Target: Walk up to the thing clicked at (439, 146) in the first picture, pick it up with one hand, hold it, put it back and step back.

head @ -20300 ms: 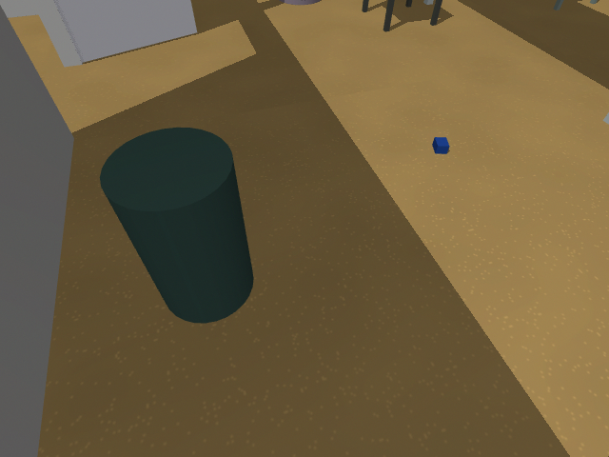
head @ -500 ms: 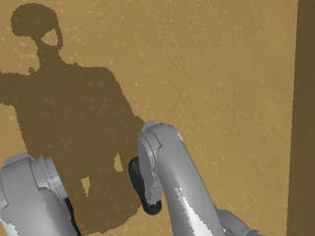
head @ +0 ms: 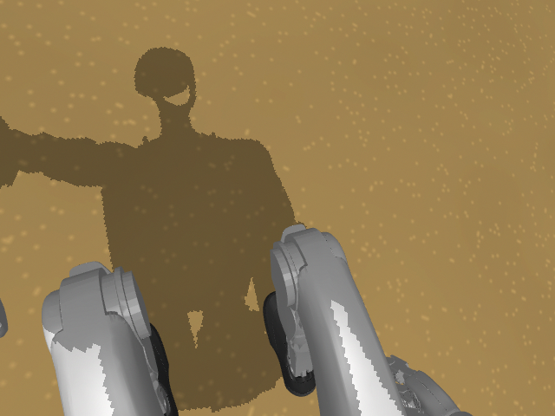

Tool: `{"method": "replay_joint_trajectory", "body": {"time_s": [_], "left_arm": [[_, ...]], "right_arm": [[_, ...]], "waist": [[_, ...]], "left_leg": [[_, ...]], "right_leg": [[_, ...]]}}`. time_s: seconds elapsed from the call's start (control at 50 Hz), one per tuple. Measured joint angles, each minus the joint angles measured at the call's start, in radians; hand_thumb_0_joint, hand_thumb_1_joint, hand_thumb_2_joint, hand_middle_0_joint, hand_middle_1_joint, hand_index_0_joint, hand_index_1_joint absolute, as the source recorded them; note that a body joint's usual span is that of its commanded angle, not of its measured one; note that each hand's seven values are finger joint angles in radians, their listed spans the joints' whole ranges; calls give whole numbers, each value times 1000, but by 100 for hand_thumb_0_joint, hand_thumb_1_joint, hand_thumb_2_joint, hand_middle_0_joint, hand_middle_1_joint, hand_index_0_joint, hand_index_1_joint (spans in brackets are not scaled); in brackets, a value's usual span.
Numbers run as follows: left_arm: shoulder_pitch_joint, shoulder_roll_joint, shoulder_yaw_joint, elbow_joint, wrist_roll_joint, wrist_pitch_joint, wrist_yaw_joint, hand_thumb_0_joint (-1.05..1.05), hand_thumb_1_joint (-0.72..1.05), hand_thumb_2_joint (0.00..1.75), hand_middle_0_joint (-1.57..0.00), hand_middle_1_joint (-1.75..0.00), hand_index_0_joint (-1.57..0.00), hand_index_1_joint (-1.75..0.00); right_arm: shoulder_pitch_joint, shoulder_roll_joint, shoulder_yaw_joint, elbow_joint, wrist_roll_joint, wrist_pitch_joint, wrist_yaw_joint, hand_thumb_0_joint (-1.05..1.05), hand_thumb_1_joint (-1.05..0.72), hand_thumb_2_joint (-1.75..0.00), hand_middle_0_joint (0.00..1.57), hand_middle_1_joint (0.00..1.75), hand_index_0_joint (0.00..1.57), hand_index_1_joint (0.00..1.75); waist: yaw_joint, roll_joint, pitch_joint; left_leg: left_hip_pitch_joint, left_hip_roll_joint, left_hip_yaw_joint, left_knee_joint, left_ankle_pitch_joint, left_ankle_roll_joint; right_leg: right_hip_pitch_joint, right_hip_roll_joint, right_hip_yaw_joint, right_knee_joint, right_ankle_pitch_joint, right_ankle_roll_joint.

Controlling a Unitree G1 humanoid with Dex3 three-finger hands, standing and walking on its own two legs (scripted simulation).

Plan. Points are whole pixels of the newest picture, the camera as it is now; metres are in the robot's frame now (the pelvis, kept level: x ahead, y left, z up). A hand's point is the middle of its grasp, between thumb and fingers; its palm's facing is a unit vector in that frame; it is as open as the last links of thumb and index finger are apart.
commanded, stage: lift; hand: left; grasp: from above
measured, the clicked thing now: out of the picture +0.43 +0.41 -0.19
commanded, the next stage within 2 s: hold in 1.56 s
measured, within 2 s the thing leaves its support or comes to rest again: neither
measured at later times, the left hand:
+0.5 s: hand out of the picture +0.36 +0.39 -0.02, palm faces -0.21 -0.33 -0.92, open 10.3 cm
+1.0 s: hand out of the picture +0.32 +0.32 +0.20, palm faces -0.26 -0.36 -0.90, open 10.3 cm
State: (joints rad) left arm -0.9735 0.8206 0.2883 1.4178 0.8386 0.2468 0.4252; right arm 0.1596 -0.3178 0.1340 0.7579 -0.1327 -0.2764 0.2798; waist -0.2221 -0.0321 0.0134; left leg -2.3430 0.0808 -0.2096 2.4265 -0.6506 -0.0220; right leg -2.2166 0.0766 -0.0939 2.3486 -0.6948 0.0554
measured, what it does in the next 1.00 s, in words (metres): rises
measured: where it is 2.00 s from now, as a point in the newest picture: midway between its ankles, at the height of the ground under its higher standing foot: (228, 379)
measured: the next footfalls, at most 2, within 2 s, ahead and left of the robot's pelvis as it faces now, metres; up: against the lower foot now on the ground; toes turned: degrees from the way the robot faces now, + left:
none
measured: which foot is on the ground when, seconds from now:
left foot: down 0.00-1.00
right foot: down 0.00-1.00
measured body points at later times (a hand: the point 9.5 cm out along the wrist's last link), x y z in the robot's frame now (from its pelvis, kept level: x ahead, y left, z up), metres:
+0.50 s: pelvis -0.01 +0.00 +0.08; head +0.18 +0.05 +0.49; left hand +0.37 +0.40 +0.04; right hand +0.12 -0.25 -0.04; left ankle +0.08 +0.14 -0.29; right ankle +0.10 -0.12 -0.29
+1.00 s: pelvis +0.03 +0.00 +0.29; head +0.13 +0.03 +0.72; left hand +0.33 +0.34 +0.25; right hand +0.19 -0.24 +0.17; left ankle +0.08 +0.14 -0.29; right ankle +0.10 -0.12 -0.29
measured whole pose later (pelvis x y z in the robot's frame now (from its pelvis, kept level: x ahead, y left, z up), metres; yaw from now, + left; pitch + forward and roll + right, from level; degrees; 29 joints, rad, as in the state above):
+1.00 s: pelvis +0.03 +0.00 +0.29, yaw +10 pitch +24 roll -3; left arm -0.44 0.39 -0.10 0.76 0.73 0.53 0.21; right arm 0.16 -0.25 0.01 0.79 0.05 -0.14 -0.06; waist -0.07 0.05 -0.19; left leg -1.34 0.08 -0.06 1.46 -0.53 -0.03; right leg -1.26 0.02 -0.04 1.43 -0.58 0.01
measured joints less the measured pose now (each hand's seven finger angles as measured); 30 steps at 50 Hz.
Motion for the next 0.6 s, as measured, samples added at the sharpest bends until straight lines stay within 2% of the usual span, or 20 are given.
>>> {"method": "replay_joint_trajectory", "body": {"time_s": [0.12,0.24,0.4,0.6], "left_arm": [[45,-52,-18,-82,-17,29,-59,0,-5,52,-56,-59,-68,-58],[109,-104,-51,-164,2,27,-132,0,-5,52,-57,-59,-68,-57],[192,-183,-96,-277,-10,40,-166,0,-6,53,-57,-59,-69,-57],[333,-270,-177,-475,-35,103,-215,0,-6,53,-57,-59,-69,-57]], "right_arm": [[2,11,-38,6,19,32,-9,0,-90,-89,20,30,20,30],[12,18,-73,0,46,70,-20,0,-90,-89,20,30,20,30],[17,25,-113,-4,76,100,-57,1,-90,-89,20,30,20,30],[11,38,-137,-20,117,135,-138,1,-90,-89,20,30,20,30]], "waist": [[21,25,-40],[52,53,-88],[102,71,-144],[132,82,-197]], "left_leg": [[20,-1,16,-33,-3,-2],[66,-2,40,-87,-3,-2],[160,1,72,-196,15,1],[340,0,97,-389,45,3]], "right_leg": [[15,-8,10,-21,-9,-6],[54,-18,24,-61,-16,-13],[135,-28,41,-155,-1,-19],[310,-41,46,-344,30,-29]]}}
